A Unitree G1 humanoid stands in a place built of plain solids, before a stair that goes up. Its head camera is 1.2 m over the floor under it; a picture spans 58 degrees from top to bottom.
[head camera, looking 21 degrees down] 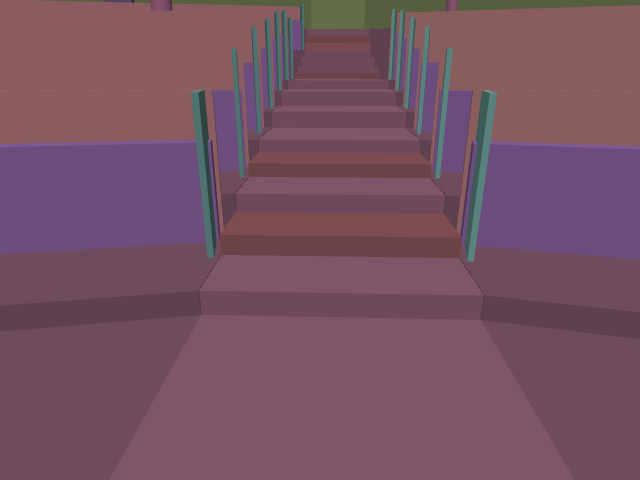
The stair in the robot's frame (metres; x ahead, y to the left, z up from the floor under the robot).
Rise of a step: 0.12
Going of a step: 0.50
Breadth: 1.47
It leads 2 degrees to the right of straight ahead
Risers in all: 5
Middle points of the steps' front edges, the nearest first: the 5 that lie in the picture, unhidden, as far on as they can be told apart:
1.99 -0.10 0.15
2.46 -0.12 0.28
2.94 -0.14 0.41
3.45 -0.15 0.53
3.97 -0.17 0.64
